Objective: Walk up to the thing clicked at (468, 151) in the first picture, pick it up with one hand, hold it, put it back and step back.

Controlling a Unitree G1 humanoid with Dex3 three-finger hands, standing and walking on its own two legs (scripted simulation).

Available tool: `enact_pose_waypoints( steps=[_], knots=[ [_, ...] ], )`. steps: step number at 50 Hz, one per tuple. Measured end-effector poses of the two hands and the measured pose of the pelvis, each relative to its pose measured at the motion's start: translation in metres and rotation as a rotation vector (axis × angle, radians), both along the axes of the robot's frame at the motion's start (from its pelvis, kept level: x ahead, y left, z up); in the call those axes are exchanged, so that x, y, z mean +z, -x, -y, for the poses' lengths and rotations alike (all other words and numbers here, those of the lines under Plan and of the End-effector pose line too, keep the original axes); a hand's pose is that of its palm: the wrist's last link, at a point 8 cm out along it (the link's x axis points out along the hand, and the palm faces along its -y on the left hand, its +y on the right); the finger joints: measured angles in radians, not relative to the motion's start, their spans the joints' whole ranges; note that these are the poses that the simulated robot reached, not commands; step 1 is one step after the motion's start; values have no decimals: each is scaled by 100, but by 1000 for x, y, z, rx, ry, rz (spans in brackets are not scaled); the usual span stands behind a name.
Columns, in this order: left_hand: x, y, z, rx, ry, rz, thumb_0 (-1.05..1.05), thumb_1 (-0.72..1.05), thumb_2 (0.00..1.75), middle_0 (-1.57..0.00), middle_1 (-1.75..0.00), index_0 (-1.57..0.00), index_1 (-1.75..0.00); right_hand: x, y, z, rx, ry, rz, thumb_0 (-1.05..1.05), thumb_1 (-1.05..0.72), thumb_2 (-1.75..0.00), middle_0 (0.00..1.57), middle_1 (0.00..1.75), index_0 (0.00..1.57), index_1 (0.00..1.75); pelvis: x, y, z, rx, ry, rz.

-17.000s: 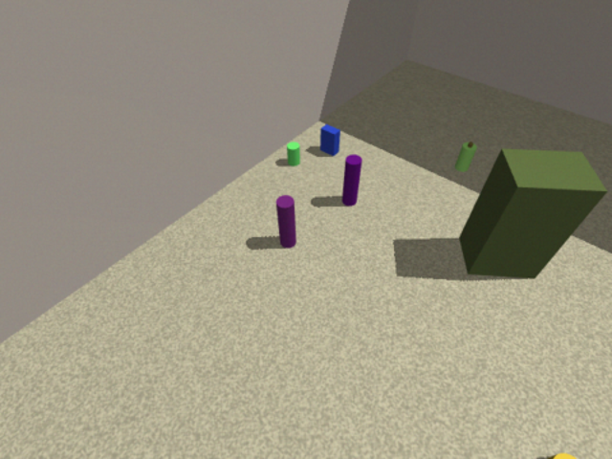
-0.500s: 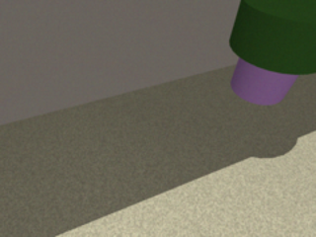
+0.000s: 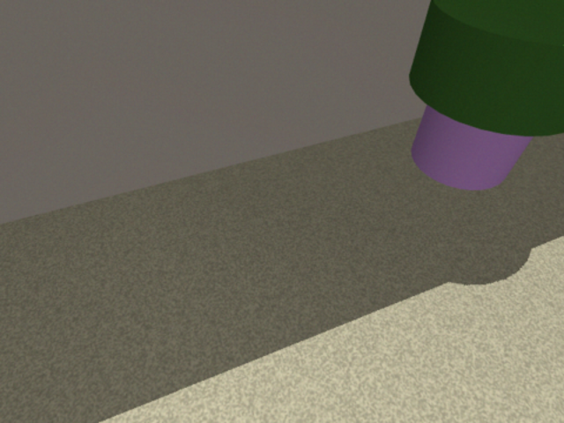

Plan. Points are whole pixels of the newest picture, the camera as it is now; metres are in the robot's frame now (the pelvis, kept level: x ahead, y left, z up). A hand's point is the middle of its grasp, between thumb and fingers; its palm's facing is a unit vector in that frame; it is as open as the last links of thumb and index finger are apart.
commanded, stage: stand
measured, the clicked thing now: out of the picture +0.20 +1.17 -0.70
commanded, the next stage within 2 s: walk up in 0.98 s
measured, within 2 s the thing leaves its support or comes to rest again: neither
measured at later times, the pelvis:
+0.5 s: pelvis +0.00 +0.00 +0.00, yaw +0 degrees
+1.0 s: pelvis +0.01 +0.00 +0.00, yaw +0 degrees
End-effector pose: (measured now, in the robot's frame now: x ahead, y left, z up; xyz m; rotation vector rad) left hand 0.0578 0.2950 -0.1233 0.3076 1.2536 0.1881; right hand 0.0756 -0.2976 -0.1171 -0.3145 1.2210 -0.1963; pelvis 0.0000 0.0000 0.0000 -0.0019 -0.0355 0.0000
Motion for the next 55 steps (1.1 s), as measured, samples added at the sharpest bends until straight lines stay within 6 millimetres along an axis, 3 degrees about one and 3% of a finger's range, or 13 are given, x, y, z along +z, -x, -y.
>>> enact_pose_waypoints(
  steps=[15,49,55],
  knots=[
    [0,1,-2,2,-2,-11,0,90,90,-20,-30,-21,-30,-2,5,-1,-3,1,-21,1,-91,-90,21,30,20,30,0,-2,-1,0,-1,-5],
    [1,-13,1,2,-3,7,0,90,90,-20,-30,-21,-30,0,-15,1,13,5,1,1,-91,-90,21,30,21,30,0,-12,1,6,-1,-12],
    [6,-21,-7,-24,-16,23,0,90,90,-21,-30,-21,-30,2,-11,18,-17,-9,58,1,-91,-90,21,30,21,30,-5,-20,8,-20,-12,-17]
  ],
)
